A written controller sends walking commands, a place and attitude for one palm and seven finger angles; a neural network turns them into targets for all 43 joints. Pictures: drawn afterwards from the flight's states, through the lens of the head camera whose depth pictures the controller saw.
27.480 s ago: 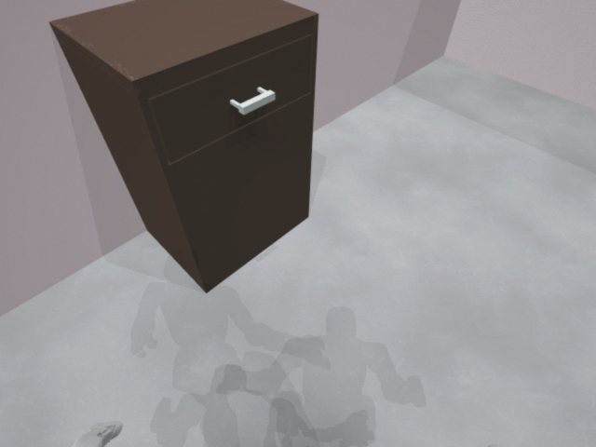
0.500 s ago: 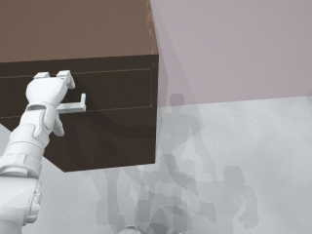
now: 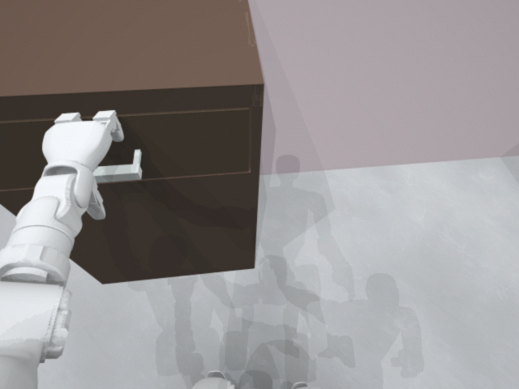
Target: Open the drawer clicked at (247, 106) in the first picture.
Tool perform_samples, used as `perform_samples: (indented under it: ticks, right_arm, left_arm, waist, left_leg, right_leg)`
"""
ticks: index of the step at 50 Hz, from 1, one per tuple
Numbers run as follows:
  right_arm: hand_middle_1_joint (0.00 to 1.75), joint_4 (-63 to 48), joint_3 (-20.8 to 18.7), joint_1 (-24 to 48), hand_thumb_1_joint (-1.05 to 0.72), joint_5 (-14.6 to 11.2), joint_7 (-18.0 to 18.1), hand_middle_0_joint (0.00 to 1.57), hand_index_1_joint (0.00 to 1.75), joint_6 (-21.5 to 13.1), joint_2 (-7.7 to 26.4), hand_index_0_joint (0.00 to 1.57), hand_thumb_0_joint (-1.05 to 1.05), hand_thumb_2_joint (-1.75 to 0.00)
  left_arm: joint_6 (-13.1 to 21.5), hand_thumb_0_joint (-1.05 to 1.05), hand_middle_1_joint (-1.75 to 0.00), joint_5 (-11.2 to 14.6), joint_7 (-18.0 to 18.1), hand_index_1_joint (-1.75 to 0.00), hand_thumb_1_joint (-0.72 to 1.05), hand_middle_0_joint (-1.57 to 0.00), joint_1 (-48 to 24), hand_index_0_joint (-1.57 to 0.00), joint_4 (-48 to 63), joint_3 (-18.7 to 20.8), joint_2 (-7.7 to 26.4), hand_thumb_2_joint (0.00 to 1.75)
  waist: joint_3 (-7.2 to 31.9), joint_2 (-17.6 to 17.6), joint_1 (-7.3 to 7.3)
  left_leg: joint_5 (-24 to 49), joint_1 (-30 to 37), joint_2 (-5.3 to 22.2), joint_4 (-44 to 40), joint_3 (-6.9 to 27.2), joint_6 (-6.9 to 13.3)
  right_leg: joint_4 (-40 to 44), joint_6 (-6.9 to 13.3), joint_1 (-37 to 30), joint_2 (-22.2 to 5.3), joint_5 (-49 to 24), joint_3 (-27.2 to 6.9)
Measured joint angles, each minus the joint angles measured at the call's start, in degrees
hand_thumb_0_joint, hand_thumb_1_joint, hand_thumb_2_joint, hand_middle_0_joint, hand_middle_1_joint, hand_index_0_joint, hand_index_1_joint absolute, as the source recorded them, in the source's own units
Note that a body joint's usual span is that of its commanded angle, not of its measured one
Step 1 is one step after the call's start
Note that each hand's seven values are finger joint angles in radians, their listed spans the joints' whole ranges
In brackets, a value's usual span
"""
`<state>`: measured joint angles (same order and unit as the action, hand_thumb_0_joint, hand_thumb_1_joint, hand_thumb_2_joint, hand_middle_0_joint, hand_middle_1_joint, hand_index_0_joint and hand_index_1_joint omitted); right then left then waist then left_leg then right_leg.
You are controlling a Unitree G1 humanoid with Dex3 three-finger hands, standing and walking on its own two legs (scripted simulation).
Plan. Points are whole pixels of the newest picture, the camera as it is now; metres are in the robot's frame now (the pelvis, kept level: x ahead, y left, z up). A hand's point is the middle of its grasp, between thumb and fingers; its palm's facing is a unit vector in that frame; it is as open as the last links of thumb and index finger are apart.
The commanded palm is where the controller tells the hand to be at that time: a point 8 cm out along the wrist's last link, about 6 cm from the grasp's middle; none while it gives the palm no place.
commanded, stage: re-aim the fingers above the handle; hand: left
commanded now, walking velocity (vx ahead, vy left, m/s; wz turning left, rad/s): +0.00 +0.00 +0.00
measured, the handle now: (110, 165) +0.51 +0.27 -0.01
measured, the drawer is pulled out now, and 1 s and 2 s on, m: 0.00 0.00 0.00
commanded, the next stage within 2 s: lower the fingers behind the handle in 0.88 s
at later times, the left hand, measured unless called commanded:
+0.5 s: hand (94, 165) +0.46 +0.26 +0.05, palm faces -0.05 -0.01 -1.00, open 13.6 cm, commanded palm +0.46 +0.27 +0.10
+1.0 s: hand (94, 165) +0.46 +0.26 +0.05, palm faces -0.04 -0.01 -1.00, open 13.6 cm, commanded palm +0.46 +0.28 +0.09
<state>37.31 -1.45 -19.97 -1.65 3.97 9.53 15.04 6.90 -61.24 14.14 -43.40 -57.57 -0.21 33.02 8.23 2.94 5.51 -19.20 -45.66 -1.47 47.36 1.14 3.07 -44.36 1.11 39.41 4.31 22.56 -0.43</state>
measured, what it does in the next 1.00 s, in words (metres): stands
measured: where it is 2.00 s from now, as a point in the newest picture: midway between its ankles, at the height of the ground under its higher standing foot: outside the picture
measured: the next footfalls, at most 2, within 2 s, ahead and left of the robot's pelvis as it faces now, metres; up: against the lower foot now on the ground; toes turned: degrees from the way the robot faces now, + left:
none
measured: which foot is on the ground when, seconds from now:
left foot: down 0.00-1.00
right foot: down 0.00-1.00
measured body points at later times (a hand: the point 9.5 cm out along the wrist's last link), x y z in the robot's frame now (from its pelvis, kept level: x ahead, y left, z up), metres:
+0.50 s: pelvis -0.02 +0.00 -0.01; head +0.07 +0.01 +0.44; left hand +0.46 +0.26 +0.10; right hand +0.00 -0.28 -0.12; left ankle +0.03 +0.08 -0.70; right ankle -0.02 -0.11 -0.70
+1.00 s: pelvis -0.02 +0.00 -0.01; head +0.07 +0.01 +0.43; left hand +0.46 +0.26 +0.10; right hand +0.00 -0.27 -0.13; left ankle +0.03 +0.08 -0.70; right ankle -0.02 -0.11 -0.70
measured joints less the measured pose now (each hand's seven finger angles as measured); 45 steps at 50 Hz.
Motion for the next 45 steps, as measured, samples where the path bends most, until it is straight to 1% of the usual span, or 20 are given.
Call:
perform_samples:
  ticks: [9, 16, 23, 35, 45]
  right_arm:
    - [0.30, 0.27, 0.56, -0.52, -0.90, -0.11, 0.27, 0.20, 0.30, -0.66, -0.01, 0.20, 0.00, -0.90]
    - [0.30, 0.25, 0.87, -0.73, -0.90, -0.17, 0.38, 0.20, 0.30, -1.01, -0.10, 0.20, 0.00, -0.90]
    - [0.30, 0.08, 1.11, -1.10, -0.90, -0.23, 0.75, 0.20, 0.30, -1.40, 0.02, 0.20, 0.00, -0.90]
    - [0.30, 0.22, 1.36, -1.61, -0.90, -0.25, 0.86, 0.20, 0.30, -1.98, 0.16, 0.20, 0.00, -0.90]
    - [0.30, 0.02, 1.47, -1.14, -0.90, -0.27, 0.69, 0.20, 0.30, -1.87, 0.13, 0.20, 0.00, -0.90]
  left_arm:
    - [-0.38, 0.00, -1.22, -0.28, 0.98, -1.22, -0.49, -0.34, -2.56, -0.36, -1.83, -0.88, -0.01, 0.30]
    - [-1.38, 0.00, -1.21, -0.33, 0.84, -1.22, -0.49, -0.33, -3.64, -0.35, -3.22, -1.14, 0.30, 0.30]
    - [-1.00, 0.00, -1.20, -0.43, -0.04, -1.22, -0.49, -0.33, -4.22, -0.35, -3.85, -0.74, 1.19, 0.30]
    - [0.03, 0.00, -1.23, -0.58, 0.45, -1.22, -0.49, -0.34, -4.79, -0.36, -3.85, -0.46, 1.81, 0.30]
    - [-0.67, 0.00, -1.22, -0.43, 0.86, -1.22, -0.49, -0.34, -5.20, -0.36, -4.29, -0.84, 1.45, 0.30]
  waist:
    - [-0.28, -0.13, 0.26]
    - [-0.18, -0.16, 0.88]
    - [-0.33, -0.07, 1.43]
    - [-0.39, -0.02, 1.40]
    - [-0.31, -0.02, 1.38]
  left_leg:
    - [0.39, -1.58, -0.21, 0.82, 0.42, 0.03]
    - [0.66, -2.19, -0.05, 1.14, 0.46, -0.03]
    - [0.88, -2.70, 0.14, 1.43, 0.41, -0.05]
    - [0.88, -4.03, 0.17, 2.21, 0.35, 0.02]
    - [0.89, -4.23, 0.15, 2.37, 0.34, 0.07]
  right_leg:
    - [-0.94, -0.07, 1.47, -0.16, -0.10, 0.53]
    - [-1.24, -0.05, 2.09, 0.00, -0.42, 0.59]
    - [-1.50, -0.05, 2.64, 0.17, -0.70, 0.56]
    - [-2.38, -0.14, 4.01, 0.20, -0.64, 0.57]
    - [-2.52, -0.20, 4.19, 0.18, -0.66, 0.57]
